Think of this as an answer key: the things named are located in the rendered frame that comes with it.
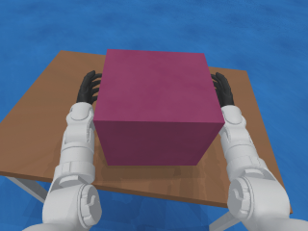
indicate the table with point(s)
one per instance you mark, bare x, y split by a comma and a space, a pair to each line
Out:
31, 138

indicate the left robot hand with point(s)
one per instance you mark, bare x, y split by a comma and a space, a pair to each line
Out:
86, 91

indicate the carton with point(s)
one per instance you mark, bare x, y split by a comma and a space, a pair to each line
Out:
156, 108

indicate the right robot forearm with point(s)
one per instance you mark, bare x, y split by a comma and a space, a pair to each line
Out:
238, 148

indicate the robot left upper arm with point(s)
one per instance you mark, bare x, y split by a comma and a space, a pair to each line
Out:
75, 208

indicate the robot right upper arm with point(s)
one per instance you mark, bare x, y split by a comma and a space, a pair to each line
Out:
262, 205

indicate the left robot forearm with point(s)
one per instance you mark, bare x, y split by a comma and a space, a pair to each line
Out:
76, 161

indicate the right robot hand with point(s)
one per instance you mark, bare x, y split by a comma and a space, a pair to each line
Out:
223, 90

